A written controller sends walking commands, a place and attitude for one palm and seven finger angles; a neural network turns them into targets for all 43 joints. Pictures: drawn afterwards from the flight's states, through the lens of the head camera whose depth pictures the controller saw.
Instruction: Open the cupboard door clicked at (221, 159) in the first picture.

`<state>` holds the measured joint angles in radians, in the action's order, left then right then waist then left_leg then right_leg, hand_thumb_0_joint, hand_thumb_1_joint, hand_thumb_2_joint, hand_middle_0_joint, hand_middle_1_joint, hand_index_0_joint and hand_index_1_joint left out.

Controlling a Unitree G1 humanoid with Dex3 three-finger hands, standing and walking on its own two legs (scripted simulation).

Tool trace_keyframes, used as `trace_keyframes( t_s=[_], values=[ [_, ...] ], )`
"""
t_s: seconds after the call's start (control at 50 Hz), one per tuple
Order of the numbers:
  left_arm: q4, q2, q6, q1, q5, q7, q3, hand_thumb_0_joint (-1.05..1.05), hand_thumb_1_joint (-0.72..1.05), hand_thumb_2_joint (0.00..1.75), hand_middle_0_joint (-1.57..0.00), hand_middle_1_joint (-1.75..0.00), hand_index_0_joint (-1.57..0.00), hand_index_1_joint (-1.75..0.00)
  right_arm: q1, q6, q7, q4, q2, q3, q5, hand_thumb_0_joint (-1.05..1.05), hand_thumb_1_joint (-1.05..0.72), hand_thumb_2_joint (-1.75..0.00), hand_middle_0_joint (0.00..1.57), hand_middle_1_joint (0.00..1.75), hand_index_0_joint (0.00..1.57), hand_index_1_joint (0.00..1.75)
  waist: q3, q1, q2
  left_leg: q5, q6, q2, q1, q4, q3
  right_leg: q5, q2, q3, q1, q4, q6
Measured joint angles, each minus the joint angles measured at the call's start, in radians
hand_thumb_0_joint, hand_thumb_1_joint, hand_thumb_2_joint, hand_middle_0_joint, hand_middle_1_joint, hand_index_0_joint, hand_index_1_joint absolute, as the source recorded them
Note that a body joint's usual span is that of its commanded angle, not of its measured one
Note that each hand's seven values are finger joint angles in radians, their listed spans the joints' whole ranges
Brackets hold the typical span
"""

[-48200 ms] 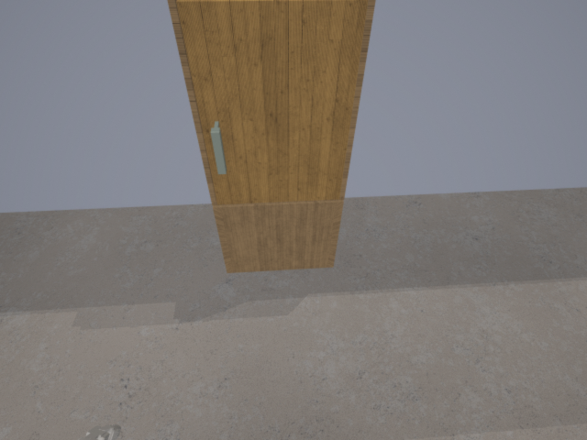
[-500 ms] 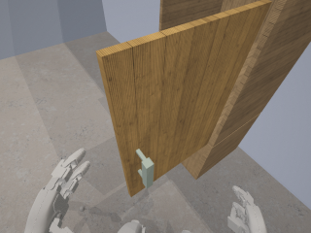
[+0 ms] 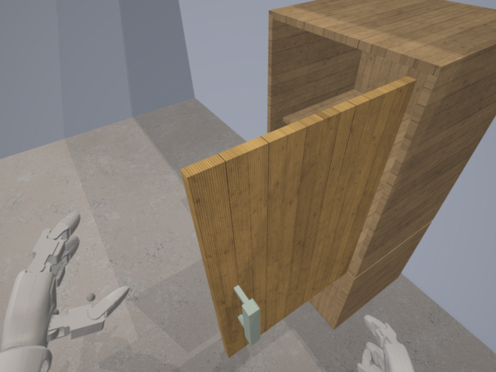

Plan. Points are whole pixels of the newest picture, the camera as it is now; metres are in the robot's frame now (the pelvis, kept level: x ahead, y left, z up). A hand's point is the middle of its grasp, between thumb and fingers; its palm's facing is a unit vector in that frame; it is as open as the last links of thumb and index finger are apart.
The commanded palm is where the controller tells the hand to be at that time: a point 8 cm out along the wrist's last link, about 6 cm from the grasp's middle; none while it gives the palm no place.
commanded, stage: draw the hand back to the body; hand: left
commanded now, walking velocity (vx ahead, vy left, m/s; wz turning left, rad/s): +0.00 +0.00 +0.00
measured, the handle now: (245, 314) +0.26 +0.04 -0.09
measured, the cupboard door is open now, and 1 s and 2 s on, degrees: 90 90 90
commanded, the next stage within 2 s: step back with the hand held close in 0.60 s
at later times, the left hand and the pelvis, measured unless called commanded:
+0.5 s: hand (79, 281) +0.18 +0.22 +0.16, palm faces +0.41 -0.82 -0.39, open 7.5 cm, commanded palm +0.13 +0.26 +0.19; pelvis -0.01 -0.03 +0.02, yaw -1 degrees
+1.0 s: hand (89, 270) +0.19 +0.21 +0.16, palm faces +0.32 -0.82 -0.48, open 7.4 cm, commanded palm +0.13 +0.26 +0.20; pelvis -0.02 -0.03 +0.02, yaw -2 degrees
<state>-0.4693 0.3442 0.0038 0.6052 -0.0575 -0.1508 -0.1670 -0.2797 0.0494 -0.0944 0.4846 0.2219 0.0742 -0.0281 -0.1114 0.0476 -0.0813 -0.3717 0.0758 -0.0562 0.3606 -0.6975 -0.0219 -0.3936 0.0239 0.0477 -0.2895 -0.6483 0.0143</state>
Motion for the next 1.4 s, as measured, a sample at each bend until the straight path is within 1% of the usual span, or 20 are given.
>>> trace_keyframes(
  t_s=[0.14, 0.24, 0.28, 0.34, 0.44, 0.52, 0.6, 0.72, 0.76, 0.8, 0.86, 0.96, 1.04, 1.1, 1.16, 1.22, 1.28, 1.36, 1.4],
  values=[
    [0.014, 0.036, -0.016, -0.036, -0.018, 0.018, -0.102, 0.00, 0.46, 0.71, -0.19, -0.30, -0.19, -0.30, 0.030, 0.008, 0.014, 0.044, 0.003, -0.017, 0.002, 0.02, -0.90, -0.90, 0.20, 0.30, 0.20, 0.30, 0.034, 0.006, 0.010, 0.042, -0.011, 0.008, -0.095, 0.099, -0.003, 0.043, 0.010, -0.009, 0.089, 0.093, 0.012],
    [0.017, 0.042, -0.027, -0.094, -0.025, 0.016, -0.156, 0.01, 0.63, 0.78, -0.20, -0.30, -0.20, -0.30, 0.045, 0.022, 0.014, 0.074, 0.020, -0.029, 0.006, 0.02, -0.90, -0.90, 0.20, 0.30, 0.20, 0.30, 0.058, 0.017, 0.010, 0.067, -0.020, 0.014, -0.139, 0.144, 0.003, 0.068, 0.017, -0.005, 0.134, 0.140, 0.021],
    [0.021, 0.041, -0.043, -0.113, -0.028, 0.014, -0.174, 0.01, 0.70, 0.81, -0.20, -0.30, -0.20, -0.30, 0.053, 0.026, 0.016, 0.086, 0.025, -0.034, 0.007, 0.02, -0.91, -0.90, 0.20, 0.30, 0.20, 0.30, 0.065, 0.017, 0.009, 0.076, -0.023, 0.016, -0.153, 0.159, 0.003, 0.076, 0.019, -0.005, 0.146, 0.153, 0.025],
    [0.043, 0.024, -0.061, -0.120, -0.034, 0.020, -0.180, 0.01, 0.77, 0.85, -0.20, -0.30, -0.20, -0.30, 0.066, 0.021, 0.021, 0.095, 0.026, -0.041, 0.007, 0.02, -0.91, -0.90, 0.20, 0.30, 0.20, 0.30, 0.077, 0.014, 0.006, 0.088, -0.027, 0.019, -0.171, 0.180, 0.002, 0.087, 0.022, -0.008, 0.161, 0.169, 0.029],
    [0.085, -0.001, -0.055, -0.108, -0.034, 0.036, -0.147, 0.01, 0.85, 0.88, -0.20, -0.30, -0.20, -0.30, 0.070, 0.015, 0.020, 0.104, 0.021, -0.048, 0.010, 0.02, -0.91, -0.90, 0.20, 0.30, 0.20, 0.30, 0.099, 0.011, 0.012, 0.102, -0.035, 0.028, -0.191, 0.202, 0.001, 0.102, 0.031, -0.009, 0.179, 0.191, 0.039],
    [0.067, 0.001, -0.053, -0.097, -0.028, 0.037, -0.130, 0.01, 0.87, 0.89, -0.21, -0.30, -0.21, -0.30, 0.060, 0.032, 0.014, 0.121, 0.018, -0.048, 0.014, 0.02, -0.91, -0.90, 0.20, 0.30, 0.20, 0.30, 0.105, 0.016, 0.017, 0.106, -0.042, 0.035, -0.204, 0.210, 0.005, 0.109, 0.039, -0.006, 0.196, 0.207, 0.046],
    [0.044, 0.013, -0.073, -0.100, -0.027, 0.034, -0.143, 0.02, 0.88, 0.89, -0.21, -0.30, -0.21, -0.30, 0.061, 0.046, 0.013, 0.134, 0.017, -0.048, 0.015, 0.02, -0.91, -0.90, 0.20, 0.30, 0.20, 0.30, 0.107, 0.017, 0.011, 0.108, -0.047, 0.038, -0.216, 0.217, 0.007, 0.114, 0.043, -0.005, 0.210, 0.219, 0.050],
    [0.089, 0.011, -0.092, -0.119, -0.033, 0.039, -0.164, 0.01, 0.89, 0.90, -0.21, -0.30, -0.21, -0.30, 0.080, 0.041, 0.018, 0.141, 0.008, -0.052, 0.013, 0.02, -0.91, -0.90, 0.20, 0.30, 0.20, 0.30, 0.120, 0.013, 0.000, 0.117, -0.051, 0.043, -0.223, 0.230, 0.005, 0.123, 0.047, -0.008, 0.215, 0.229, 0.054],
    [0.108, 0.009, -0.093, -0.131, -0.027, 0.043, -0.164, 0.01, 0.89, 0.90, -0.21, -0.30, -0.21, -0.30, 0.081, 0.037, 0.019, 0.138, 0.010, -0.051, 0.013, 0.02, -0.91, -0.90, 0.20, 0.30, 0.20, 0.30, 0.122, 0.013, -0.003, 0.119, -0.051, 0.046, -0.216, 0.228, 0.007, 0.126, 0.050, -0.006, 0.211, 0.235, 0.055],
    [0.125, 0.011, -0.117, -0.139, -0.015, 0.045, -0.180, 0.01, 0.89, 0.90, -0.21, -0.30, -0.21, -0.30, 0.088, 0.023, 0.023, 0.135, 0.012, -0.050, 0.016, 0.02, -0.91, -0.90, 0.20, 0.30, 0.20, 0.30, 0.119, 0.005, -0.004, 0.116, -0.052, 0.053, -0.190, 0.214, 0.011, 0.135, 0.057, -0.002, 0.196, 0.244, 0.054],
    [0.126, 0.018, -0.137, -0.137, -0.003, 0.042, -0.198, 0.01, 0.89, 0.90, -0.21, -0.30, -0.21, -0.30, 0.103, -0.004, 0.027, 0.127, 0.015, -0.055, 0.019, 0.02, -0.91, -0.90, 0.20, 0.30, 0.20, 0.30, 0.127, -0.009, 0.009, 0.119, -0.053, 0.056, -0.162, 0.210, 0.008, 0.144, 0.060, -0.005, 0.168, 0.244, 0.052],
    [0.070, 0.027, -0.138, -0.092, 0.003, 0.036, -0.187, 0.02, 0.89, 0.90, -0.21, -0.30, -0.21, -0.30, 0.113, -0.040, 0.022, 0.100, 0.028, -0.071, 0.018, 0.02, -0.91, -0.90, 0.20, 0.30, 0.20, 0.30, 0.143, -0.029, 0.032, 0.136, -0.043, 0.046, -0.138, 0.227, -0.015, 0.147, 0.048, -0.025, 0.121, 0.221, 0.041],
    [0.011, 0.064, -0.140, -0.056, 0.002, 0.033, -0.194, 0.02, 0.89, 0.90, -0.21, -0.30, -0.21, -0.30, 0.116, -0.064, 0.014, 0.080, 0.028, -0.084, 0.014, 0.02, -0.91, -0.90, 0.20, 0.30, 0.20, 0.30, 0.146, -0.045, 0.047, 0.144, -0.035, 0.039, -0.116, 0.223, -0.028, 0.149, 0.040, -0.036, 0.089, 0.198, 0.034],
    [-0.015, 0.100, -0.148, -0.040, -0.002, 0.026, -0.222, 0.02, 0.89, 0.90, -0.21, -0.30, -0.21, -0.30, 0.117, -0.077, 0.010, 0.069, 0.021, -0.087, 0.011, 0.02, -0.91, -0.90, 0.20, 0.30, 0.20, 0.30, 0.142, -0.054, 0.057, 0.150, -0.029, 0.036, -0.100, 0.215, -0.034, 0.153, 0.035, -0.040, 0.068, 0.184, 0.029],
    [-0.021, 0.120, -0.153, -0.032, -0.006, 0.018, -0.247, 0.01, 0.89, 0.90, -0.21, -0.30, -0.21, -0.30, 0.116, -0.083, 0.009, 0.063, 0.014, -0.087, 0.010, 0.02, -0.91, -0.90, 0.20, 0.30, 0.20, 0.30, 0.134, -0.059, 0.061, 0.159, -0.023, 0.034, -0.083, 0.206, -0.038, 0.162, 0.032, -0.042, 0.051, 0.175, 0.022],
    [-0.014, 0.116, -0.155, -0.028, -0.006, 0.014, -0.253, 0.01, 0.89, 0.90, -0.21, -0.30, -0.21, -0.30, 0.111, -0.081, 0.010, 0.060, 0.012, -0.083, 0.011, 0.02, -0.91, -0.90, 0.20, 0.30, 0.20, 0.30, 0.125, -0.059, 0.058, 0.169, -0.015, 0.032, -0.065, 0.198, -0.039, 0.176, 0.030, -0.041, 0.036, 0.172, 0.016],
    [-0.003, 0.097, -0.155, -0.025, 0.000, 0.011, -0.242, 0.01, 0.89, 0.90, -0.21, -0.30, -0.21, -0.30, 0.101, -0.074, 0.009, 0.058, 0.013, -0.077, 0.013, 0.01, -0.91, -0.90, 0.20, 0.30, 0.20, 0.30, 0.119, -0.056, 0.051, 0.179, -0.006, 0.032, -0.043, 0.184, -0.036, 0.191, 0.028, -0.037, 0.022, 0.172, 0.009],
    [0.004, 0.069, -0.160, -0.028, 0.019, 0.007, -0.224, 0.01, 0.89, 0.90, -0.21, -0.30, -0.21, -0.30, 0.079, -0.057, 0.006, 0.060, 0.015, -0.070, 0.018, 0.01, -0.91, -0.90, 0.20, 0.30, 0.20, 0.30, 0.123, -0.047, 0.046, 0.184, 0.005, 0.030, -0.009, 0.158, -0.023, 0.206, 0.028, -0.025, 0.005, 0.173, -0.004],
    [0.000, 0.061, -0.167, -0.037, 0.030, 0.005, -0.221, 0.01, 0.89, 0.90, -0.21, -0.30, -0.21, -0.30, 0.067, -0.047, 0.004, 0.063, 0.012, -0.067, 0.022, 0.01, -0.91, -0.90, 0.20, 0.30, 0.20, 0.30, 0.131, -0.044, 0.049, 0.182, 0.011, 0.026, 0.005, 0.150, -0.016, 0.188, 0.032, -0.029, -0.006, 0.160, -0.015]
  ],
)
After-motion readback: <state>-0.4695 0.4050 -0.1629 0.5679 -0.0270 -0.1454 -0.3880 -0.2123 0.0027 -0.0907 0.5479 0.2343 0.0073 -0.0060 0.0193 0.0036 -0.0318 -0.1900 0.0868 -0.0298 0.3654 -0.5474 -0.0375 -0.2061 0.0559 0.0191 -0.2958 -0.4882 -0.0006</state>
